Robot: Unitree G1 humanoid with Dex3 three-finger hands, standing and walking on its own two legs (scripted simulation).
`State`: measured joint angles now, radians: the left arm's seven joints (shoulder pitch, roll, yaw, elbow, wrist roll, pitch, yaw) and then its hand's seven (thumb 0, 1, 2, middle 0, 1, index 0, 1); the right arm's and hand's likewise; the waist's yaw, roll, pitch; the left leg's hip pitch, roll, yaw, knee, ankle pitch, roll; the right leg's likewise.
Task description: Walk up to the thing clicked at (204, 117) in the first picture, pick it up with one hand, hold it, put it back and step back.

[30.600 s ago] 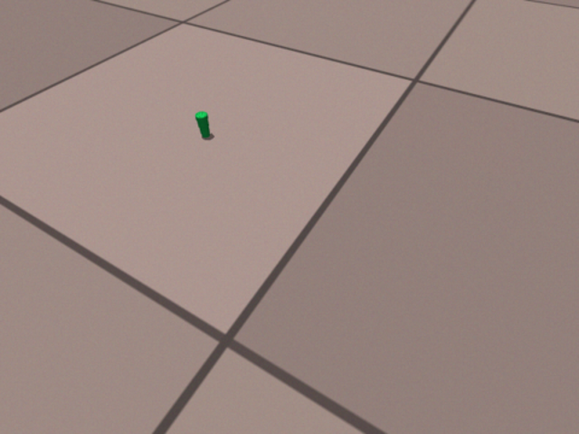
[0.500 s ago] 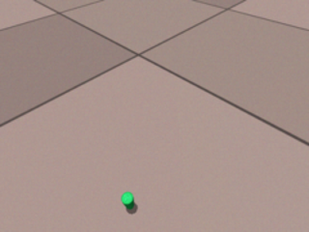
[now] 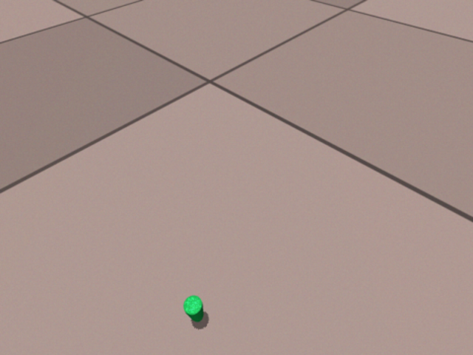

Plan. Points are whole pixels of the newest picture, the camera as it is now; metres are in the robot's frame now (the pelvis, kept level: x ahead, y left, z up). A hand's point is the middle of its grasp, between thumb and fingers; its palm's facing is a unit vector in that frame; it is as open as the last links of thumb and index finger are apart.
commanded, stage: stand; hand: left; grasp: from the side
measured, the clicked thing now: (195, 310) +0.41 +0.22 -0.71
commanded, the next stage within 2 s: step back in 0.24 s
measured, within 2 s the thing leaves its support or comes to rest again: neither
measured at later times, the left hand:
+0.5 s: hand out of the picture +0.09 +0.29 -0.17, palm faces -0.01 -0.93 -0.38, open 7.4 cm
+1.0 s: hand out of the picture -0.04 +0.28 -0.17, palm faces -0.05 -0.92 -0.38, open 7.4 cm
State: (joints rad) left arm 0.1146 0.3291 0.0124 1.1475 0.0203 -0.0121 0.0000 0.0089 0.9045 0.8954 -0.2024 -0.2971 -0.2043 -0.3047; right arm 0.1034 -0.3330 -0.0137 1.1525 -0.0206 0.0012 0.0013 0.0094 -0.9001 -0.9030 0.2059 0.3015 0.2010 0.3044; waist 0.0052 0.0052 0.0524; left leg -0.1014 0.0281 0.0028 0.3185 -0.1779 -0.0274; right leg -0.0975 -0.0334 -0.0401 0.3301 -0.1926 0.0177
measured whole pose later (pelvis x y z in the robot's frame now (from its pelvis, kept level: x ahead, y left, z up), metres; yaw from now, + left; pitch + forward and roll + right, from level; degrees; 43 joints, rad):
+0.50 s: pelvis -0.04 +0.02 -0.02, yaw +1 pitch -1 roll +0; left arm 0.05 0.38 0.07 0.98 0.02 0.04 0.00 0.01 0.90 0.90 -0.20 -0.30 -0.21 -0.30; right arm 0.11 -0.40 -0.06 0.98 0.00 0.04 0.02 0.01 -0.90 -0.90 0.21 0.30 0.20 0.30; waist -0.02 -0.01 0.14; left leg -0.29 -0.02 -0.02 0.67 -0.31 0.04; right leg -0.31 -0.07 -0.03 0.61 -0.28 0.03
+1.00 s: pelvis -0.13 +0.02 -0.02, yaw -3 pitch -2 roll +1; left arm 0.16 0.34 0.07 0.89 0.03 0.04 0.00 0.01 0.90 0.90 -0.20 -0.30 -0.21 -0.30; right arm 0.11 -0.38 -0.05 0.90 0.00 0.06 -0.01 0.01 -0.90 -0.90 0.21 0.30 0.20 0.30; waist 0.01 0.03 0.17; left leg -0.47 -0.10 -0.10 1.03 -0.49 0.00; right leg -0.27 0.02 0.04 0.65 -0.34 -0.03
